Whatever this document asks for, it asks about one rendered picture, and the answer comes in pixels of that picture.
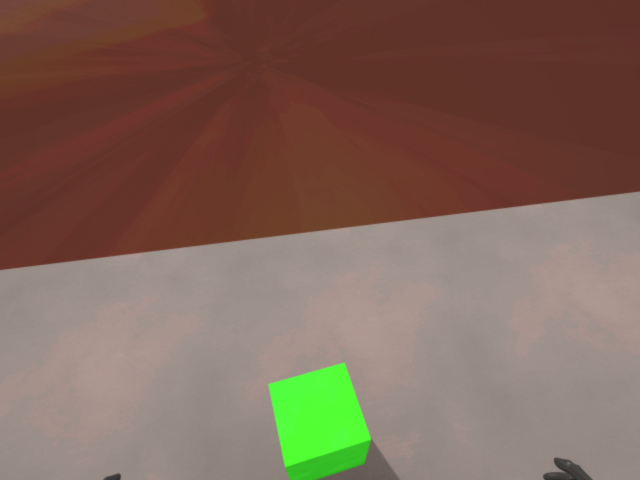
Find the carton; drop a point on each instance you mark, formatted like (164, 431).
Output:
(320, 425)

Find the robot right hand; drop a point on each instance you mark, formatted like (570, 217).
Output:
(574, 471)

